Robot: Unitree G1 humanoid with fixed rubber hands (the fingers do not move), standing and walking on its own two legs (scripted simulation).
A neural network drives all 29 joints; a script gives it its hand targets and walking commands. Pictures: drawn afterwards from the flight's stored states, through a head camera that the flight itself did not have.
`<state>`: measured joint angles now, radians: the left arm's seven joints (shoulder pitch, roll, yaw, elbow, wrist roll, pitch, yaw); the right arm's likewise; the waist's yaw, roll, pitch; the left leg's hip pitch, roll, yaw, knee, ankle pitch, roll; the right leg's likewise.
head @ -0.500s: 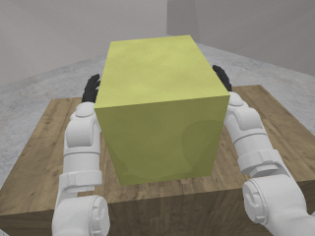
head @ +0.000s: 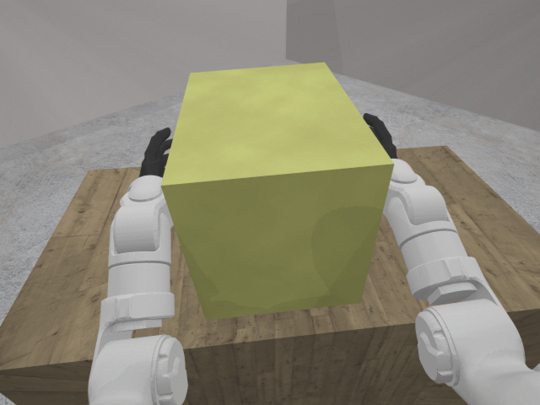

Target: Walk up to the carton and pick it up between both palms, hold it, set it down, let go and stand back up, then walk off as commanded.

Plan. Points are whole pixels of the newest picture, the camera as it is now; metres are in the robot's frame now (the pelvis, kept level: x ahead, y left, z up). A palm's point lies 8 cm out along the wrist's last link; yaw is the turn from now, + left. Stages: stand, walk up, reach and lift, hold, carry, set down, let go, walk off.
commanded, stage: set down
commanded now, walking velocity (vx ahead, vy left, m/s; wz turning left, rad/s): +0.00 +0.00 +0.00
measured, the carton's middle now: (270, 180) +0.41 +0.00 +0.17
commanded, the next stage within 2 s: none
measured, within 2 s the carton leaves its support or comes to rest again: neither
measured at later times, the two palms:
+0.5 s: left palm (151, 192) +0.38 +0.18 +0.17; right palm (364, 182) +0.38 -0.15 +0.17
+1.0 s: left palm (172, 198) +0.43 +0.17 +0.12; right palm (360, 195) +0.41 -0.16 +0.12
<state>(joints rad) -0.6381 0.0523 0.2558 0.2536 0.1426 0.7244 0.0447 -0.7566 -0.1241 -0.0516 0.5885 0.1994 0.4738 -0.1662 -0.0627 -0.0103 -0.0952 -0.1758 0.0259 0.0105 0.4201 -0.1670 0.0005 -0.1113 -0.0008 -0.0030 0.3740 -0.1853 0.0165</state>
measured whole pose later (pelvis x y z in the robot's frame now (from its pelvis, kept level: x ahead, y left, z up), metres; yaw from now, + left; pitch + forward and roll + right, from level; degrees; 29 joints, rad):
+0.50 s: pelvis +0.00 +0.00 +0.00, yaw +0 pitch -7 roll -1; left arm -0.67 0.06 0.39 0.44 0.20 0.48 -0.08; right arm -0.77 0.01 -0.21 0.74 0.09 0.23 -0.15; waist -0.06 -0.03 0.01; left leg -0.13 0.02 0.01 0.41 -0.17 0.00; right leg -0.07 -0.01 0.00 0.37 -0.19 0.02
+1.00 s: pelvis +0.05 +0.00 +0.00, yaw +0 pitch -5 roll -1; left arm -0.58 0.07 0.26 0.44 0.20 0.38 -0.06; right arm -0.59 -0.01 -0.13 0.64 0.08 0.15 -0.16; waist -0.06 -0.04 0.05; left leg -0.09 0.02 0.01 0.41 -0.23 0.00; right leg -0.02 -0.01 0.00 0.35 -0.24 0.03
